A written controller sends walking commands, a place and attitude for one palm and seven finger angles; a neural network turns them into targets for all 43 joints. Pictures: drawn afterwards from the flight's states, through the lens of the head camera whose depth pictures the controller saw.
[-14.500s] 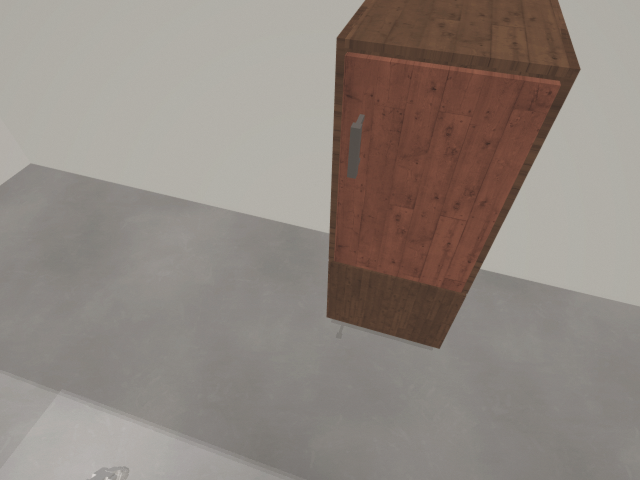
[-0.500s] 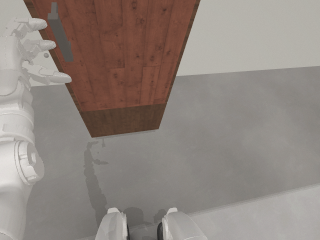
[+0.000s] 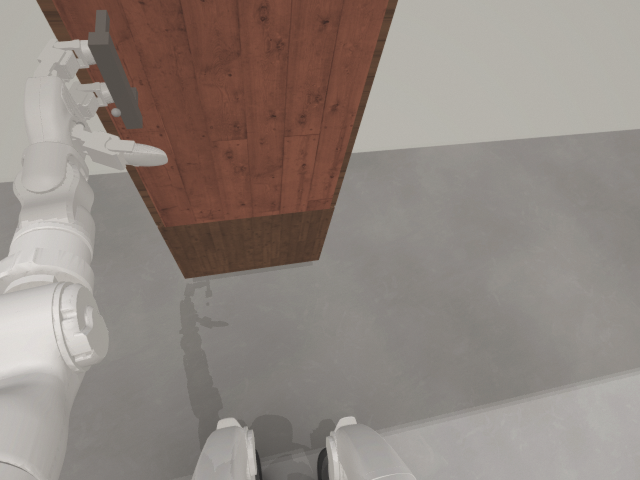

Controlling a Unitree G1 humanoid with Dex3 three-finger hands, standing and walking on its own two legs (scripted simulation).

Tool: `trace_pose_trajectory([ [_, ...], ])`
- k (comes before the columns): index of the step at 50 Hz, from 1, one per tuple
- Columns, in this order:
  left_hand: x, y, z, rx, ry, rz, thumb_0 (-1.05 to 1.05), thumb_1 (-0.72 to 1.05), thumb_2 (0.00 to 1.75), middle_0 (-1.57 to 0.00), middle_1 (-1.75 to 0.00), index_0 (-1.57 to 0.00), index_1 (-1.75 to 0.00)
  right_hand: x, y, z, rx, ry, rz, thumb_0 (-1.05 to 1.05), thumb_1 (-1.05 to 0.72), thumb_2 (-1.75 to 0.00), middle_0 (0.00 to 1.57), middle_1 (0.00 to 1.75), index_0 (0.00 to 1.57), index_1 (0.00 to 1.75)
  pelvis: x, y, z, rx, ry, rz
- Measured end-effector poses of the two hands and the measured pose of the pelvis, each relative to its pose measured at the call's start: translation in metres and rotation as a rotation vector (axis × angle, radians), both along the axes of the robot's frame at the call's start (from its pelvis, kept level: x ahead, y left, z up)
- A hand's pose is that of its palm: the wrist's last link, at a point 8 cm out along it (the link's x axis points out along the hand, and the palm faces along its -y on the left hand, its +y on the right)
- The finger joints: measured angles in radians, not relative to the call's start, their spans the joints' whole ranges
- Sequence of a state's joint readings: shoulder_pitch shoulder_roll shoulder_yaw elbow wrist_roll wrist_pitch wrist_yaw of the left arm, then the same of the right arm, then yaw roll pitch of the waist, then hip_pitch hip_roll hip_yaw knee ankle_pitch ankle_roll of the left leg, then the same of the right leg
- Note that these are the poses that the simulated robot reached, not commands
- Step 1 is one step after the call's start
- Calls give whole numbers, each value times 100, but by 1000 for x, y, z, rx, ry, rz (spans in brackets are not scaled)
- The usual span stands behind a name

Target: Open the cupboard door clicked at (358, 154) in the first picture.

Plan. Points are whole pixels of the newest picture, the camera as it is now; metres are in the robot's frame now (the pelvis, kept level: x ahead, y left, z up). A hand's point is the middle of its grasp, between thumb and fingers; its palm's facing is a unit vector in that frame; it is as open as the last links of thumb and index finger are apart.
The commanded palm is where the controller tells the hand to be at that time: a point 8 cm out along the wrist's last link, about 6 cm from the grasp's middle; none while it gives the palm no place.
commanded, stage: slide the fingers in behind the handle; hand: left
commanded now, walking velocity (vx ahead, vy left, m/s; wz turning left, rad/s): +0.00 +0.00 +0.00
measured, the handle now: (119, 73) +0.59 +0.19 +0.09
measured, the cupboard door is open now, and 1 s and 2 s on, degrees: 0 0 5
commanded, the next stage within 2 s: close the thumb around the handle in 0.84 s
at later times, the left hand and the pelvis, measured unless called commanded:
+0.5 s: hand (141, 106) +0.54 +0.16 +0.09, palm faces +0.11 -0.99 +0.00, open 13.9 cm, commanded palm +0.52 +0.19 +0.08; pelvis +0.00 +0.00 +0.00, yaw +2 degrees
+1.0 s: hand (147, 110) +0.54 +0.15 +0.09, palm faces +0.10 -0.99 -0.01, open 14.1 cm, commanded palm +0.51 +0.19 +0.08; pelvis +0.01 -0.01 +0.00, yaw +0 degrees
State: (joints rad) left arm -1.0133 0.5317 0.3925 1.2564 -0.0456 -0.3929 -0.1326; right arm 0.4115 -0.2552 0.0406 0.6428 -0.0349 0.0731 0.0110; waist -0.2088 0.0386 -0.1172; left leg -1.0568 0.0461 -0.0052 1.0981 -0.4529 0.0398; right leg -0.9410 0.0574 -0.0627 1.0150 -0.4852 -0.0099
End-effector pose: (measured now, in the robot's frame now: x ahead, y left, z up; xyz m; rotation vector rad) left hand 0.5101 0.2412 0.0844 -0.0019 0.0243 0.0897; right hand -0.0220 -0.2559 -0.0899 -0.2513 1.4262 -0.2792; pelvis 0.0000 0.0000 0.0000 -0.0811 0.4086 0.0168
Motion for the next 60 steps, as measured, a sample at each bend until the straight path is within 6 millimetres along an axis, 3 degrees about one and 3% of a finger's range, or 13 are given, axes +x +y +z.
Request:
trace_pose_trajectory([
  [16, 1, -5, 2, 27, -2, 28, -1, -50, 30, -29, -125, -29, -121, -4, -4, -1, 8, 45, 26, 0, -91, -90, 21, 30, 21, 30, 0, -2, -1, -3, 9, 24],
  [30, 4, -34, 3, 34, -15, 7, -1, -50, 30, -29, -123, -30, -122, -2, -3, -4, 26, 16, 26, 0, -91, -90, 21, 30, 21, 30, -1, -3, -2, 1, 9, 20],
  [49, 0, -35, 3, 15, -16, 15, -1, -50, 30, -30, -121, -27, -120, -5, -5, -3, 39, 16, -12, 0, -91, -90, 21, 30, 21, 30, 5, -6, 3, 15, -4, 0],
  [54, -2, -36, 3, 19, -19, 20, -1, -43, 33, -30, -121, -27, -121, -1, -7, -3, 40, 15, -9, 0, -91, -90, 21, 30, 21, 30, 7, -7, 4, 17, -7, 1],
  [60, -3, -36, 3, 19, -19, 24, -1, -20, 42, -31, -124, -29, -123, 7, -9, -4, 38, 6, 4, 0, -91, -90, 21, 30, 21, 30, 7, -8, 3, 18, -8, 6],
])
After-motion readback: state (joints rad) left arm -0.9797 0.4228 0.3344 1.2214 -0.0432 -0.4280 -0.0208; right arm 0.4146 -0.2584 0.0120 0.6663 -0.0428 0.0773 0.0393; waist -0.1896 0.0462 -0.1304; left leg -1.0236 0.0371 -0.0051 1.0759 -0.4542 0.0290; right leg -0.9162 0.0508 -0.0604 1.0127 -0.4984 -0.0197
